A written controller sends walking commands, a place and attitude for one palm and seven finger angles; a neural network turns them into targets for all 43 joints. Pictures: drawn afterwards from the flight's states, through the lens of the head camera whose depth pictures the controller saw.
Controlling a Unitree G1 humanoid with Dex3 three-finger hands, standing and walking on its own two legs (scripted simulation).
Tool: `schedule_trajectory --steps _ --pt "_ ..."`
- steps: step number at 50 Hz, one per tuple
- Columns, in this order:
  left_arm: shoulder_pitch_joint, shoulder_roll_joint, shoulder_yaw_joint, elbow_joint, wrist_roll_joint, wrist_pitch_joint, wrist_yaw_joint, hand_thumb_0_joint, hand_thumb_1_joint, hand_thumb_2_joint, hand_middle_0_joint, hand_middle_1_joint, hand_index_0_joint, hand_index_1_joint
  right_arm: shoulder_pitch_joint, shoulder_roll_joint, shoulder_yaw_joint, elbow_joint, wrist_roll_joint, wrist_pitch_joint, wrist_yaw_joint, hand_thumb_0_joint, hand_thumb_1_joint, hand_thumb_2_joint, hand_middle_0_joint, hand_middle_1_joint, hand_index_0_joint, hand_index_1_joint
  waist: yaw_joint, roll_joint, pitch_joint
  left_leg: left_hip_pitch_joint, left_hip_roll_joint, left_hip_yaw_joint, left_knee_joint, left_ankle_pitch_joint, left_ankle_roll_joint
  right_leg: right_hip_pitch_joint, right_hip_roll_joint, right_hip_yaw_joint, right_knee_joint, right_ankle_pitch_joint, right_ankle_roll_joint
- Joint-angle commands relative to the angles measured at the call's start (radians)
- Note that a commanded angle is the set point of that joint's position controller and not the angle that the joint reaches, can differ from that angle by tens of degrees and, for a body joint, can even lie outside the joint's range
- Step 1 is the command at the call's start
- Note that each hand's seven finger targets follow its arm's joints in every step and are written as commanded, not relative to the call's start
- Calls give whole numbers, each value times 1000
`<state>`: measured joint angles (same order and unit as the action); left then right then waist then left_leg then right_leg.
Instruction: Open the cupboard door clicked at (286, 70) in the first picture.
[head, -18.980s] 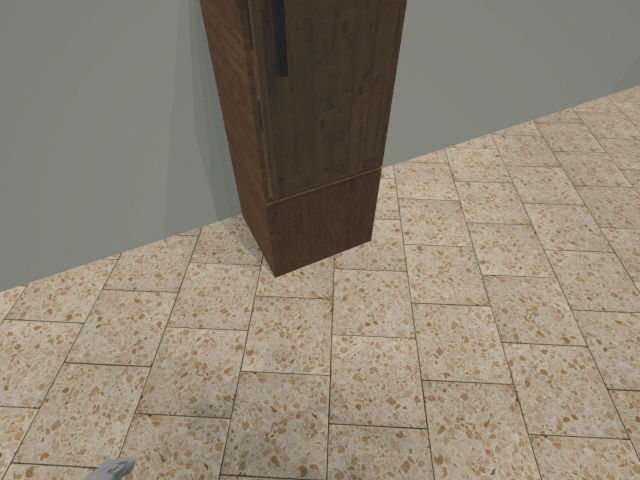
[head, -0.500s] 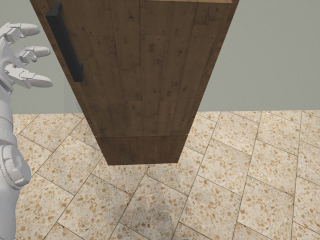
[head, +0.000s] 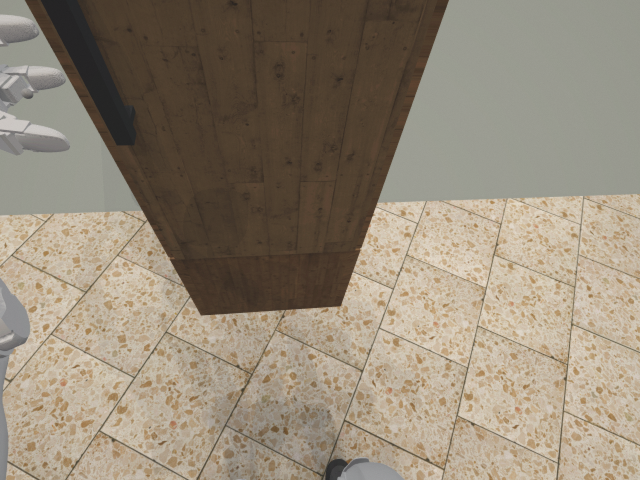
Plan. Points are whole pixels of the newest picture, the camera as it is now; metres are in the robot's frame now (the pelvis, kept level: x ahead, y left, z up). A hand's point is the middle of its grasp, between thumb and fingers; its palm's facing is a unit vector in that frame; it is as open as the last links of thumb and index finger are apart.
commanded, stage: move the hooked fingers beside the handle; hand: left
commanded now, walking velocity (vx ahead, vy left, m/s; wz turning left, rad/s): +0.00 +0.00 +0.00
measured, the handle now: (101, 68) +0.55 +0.19 +0.17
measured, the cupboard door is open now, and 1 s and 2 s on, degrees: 0 0 0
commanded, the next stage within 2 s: slide the fingers in behind the handle in 1.18 s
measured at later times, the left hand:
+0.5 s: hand (26, 91) +0.50 +0.25 +0.18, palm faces -0.05 -1.00 +0.02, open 14.0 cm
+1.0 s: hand (25, 97) +0.49 +0.25 +0.18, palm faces -0.02 -1.00 -0.01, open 14.0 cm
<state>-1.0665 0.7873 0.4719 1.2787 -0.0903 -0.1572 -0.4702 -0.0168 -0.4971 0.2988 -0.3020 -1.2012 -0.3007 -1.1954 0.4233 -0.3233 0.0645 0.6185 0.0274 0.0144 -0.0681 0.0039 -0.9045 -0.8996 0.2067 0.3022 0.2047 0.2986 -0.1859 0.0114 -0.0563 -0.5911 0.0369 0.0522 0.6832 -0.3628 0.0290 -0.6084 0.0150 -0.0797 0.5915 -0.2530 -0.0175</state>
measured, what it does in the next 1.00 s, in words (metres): stands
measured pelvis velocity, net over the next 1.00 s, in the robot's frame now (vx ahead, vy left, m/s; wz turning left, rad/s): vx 0.00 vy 0.00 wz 0.02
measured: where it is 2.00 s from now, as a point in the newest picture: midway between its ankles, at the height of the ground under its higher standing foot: outside the picture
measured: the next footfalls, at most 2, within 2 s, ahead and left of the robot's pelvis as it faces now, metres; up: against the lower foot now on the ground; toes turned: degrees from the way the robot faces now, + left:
none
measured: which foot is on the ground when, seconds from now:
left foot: down 0.00-1.00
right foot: down 0.00-1.00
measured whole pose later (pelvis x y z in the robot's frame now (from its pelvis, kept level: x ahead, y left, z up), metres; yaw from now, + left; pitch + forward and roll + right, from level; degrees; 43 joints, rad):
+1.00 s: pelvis +0.00 +0.00 +0.00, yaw +1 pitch +14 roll -2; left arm -1.03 0.72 0.42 1.23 -0.13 -0.15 -0.46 -0.02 -0.50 0.30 -0.30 -1.20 -0.30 -1.20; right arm 0.41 -0.32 0.06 0.63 0.03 0.01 -0.06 0.00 -0.90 -0.90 0.21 0.30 0.20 0.30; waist -0.15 0.02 -0.06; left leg -0.55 0.03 0.04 0.67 -0.36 0.03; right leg -0.57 0.01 -0.09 0.59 -0.26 -0.02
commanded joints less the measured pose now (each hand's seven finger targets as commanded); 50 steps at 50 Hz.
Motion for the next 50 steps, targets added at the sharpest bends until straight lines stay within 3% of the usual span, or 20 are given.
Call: schedule_trajectory --steps 1,4,6,7,9,10,12,14,19,22,23,26,29,34,36,37,43,44,46,50 --pt "-441 395 80 -240 -17 -84 4 0 -500 300 -300 -1200 -300 -1200 147 -178 -66 -65 4 -3 -13 0 -900 -900 200 300 200 300 38 142 -450 187 -19 -76 -53 373 14 292 5 74 -8 352 -3" --pt "-405 407 104 -281 -31 -87 -22 0 -500 300 -300 -1200 -300 -1200 151 -179 -74 -71 6 4 -9 0 -900 -900 200 300 200 300 56 173 -519 257 -16 -80 -47 459 7 303 9 69 -4 404 -3" --pt "-370 329 53 -291 -46 -80 -45 0 -500 300 -300 -1200 -300 -1200 151 -175 -76 -74 7 8 -6 0 -900 -900 200 300 200 300 48 198 -512 311 -10 -81 -39 533 4 258 16 60 -7 414 -5" --pt "-362 336 59 -281 -50 -70 -50 0 -500 300 -300 -1200 -300 -1200 151 -177 -75 -65 7 10 -4 0 -900 -900 200 300 200 300 52 180 -479 303 -7 -86 -42 518 2 239 17 55 -15 392 -2" --pt "-345 260 14 -254 -67 -44 -63 0 -500 300 -300 -1200 -300 -1200 153 -178 -80 -58 8 13 -3 0 -900 -900 200 300 200 300 30 129 -420 286 -4 -82 -50 476 9 209 19 48 -28 366 3" --pt "-328 280 34 -237 -70 -33 -65 0 -500 300 -300 -1200 -300 -1200 156 -183 -81 -58 7 13 -4 0 -900 -900 200 300 200 300 38 104 -403 263 -5 -86 -56 456 10 215 19 45 -28 354 2" --pt "-359 248 5 -255 -75 -23 -68 0 -500 300 -300 -1200 -300 -1200 152 -180 -79 -53 8 13 -7 0 -900 -900 200 300 200 300 28 152 -390 285 -5 -86 -58 470 6 183 17 43 -29 346 -2" --pt "-381 203 -26 -260 -73 -24 -58 0 -500 300 -300 -1200 -300 -1200 156 -176 -80 -42 2 8 -5 0 -900 -900 200 300 200 300 15 141 -354 291 -1 -97 -56 466 2 144 19 35 -31 315 -3" --pt "-407 179 -11 -395 -86 -70 -16 0 -500 300 -300 -1200 -300 -1200 153 -165 -89 -43 -7 -5 4 0 -900 -900 200 300 200 300 35 204 -487 429 13 -125 -29 660 -32 146 25 31 -9 357 -8" --pt "-386 204 30 -403 -95 -69 6 0 -500 300 -300 -1200 -300 -1200 141 -163 -90 -42 -5 -7 10 0 -900 -900 200 300 200 300 48 171 -498 428 16 -124 -24 709 -32 181 25 32 -4 400 -7" --pt "-360 171 8 -371 -92 -57 10 0 -500 300 -300 -1200 -300 -1200 131 -158 -85 -47 -4 -8 14 0 -900 -900 200 300 200 300 51 176 -467 402 12 -116 -32 679 -30 182 23 31 -7 392 -6" --pt "-338 240 42 -285 -56 -26 40 0 -500 300 -300 -1200 -300 -1200 121 -164 -77 -53 0 1 12 0 -900 -900 200 300 200 300 60 118 -364 266 -3 -98 -53 555 -8 226 14 35 -5 387 -9" --pt "-312 259 41 -328 -26 -30 51 0 -500 300 -300 -1200 -300 -1200 111 -158 -78 -81 1 3 14 0 -900 -900 200 300 200 300 76 131 -417 276 -7 -91 -51 571 -7 263 9 44 2 419 -5" --pt "-351 218 24 -385 -71 -80 15 0 -500 300 -300 -1200 -300 -1200 99 -158 -81 -87 7 2 9 0 -900 -900 200 300 200 300 55 107 -469 332 -3 -88 -47 551 -2 276 15 52 -6 420 -2" --pt "-393 144 -41 -354 -86 -75 -6 0 -500 300 -300 -1200 -300 -1200 96 -157 -77 -74 11 -2 1 0 -900 -900 200 300 200 300 25 129 -409 329 -3 -85 -54 508 3 230 14 48 -18 382 -3" --pt "-405 178 -18 -329 -83 -68 -8 0 -500 300 -300 -1200 -300 -1200 102 -162 -77 -56 10 -5 -2 0 -900 -900 200 300 200 300 29 127 -386 323 -3 -96 -58 483 1 210 14 45 -25 355 -4" --pt "-417 181 -32 -275 -66 -38 -8 0 -500 300 -300 -1200 -300 -1200 111 -162 -71 -39 7 -18 -9 0 -900 -900 200 300 200 300 25 143 -372 277 -13 -93 -66 414 4 207 6 48 -28 326 -6" --pt "-400 200 -20 -254 -62 -37 -2 0 -500 300 -300 -1200 -300 -1200 113 -164 -70 -39 6 -18 -10 0 -900 -900 200 300 200 300 27 111 -355 255 -13 -97 -66 398 6 207 6 48 -29 315 -7" --pt "-423 185 -33 -269 -64 -51 6 0 -500 300 -300 -1200 -300 -1200 117 -163 -71 -42 6 -20 -12 0 -900 -900 200 300 200 300 17 94 -361 253 -13 -96 -68 393 9 213 7 48 -28 314 -7" --pt "-437 260 17 -266 -51 -71 17 0 -500 300 -300 -1200 -300 -1200 123 -169 -70 -43 3 -24 -12 0 -900 -900 200 300 200 300 31 106 -407 239 -15 -97 -67 369 7 242 5 57 -22 309 -5"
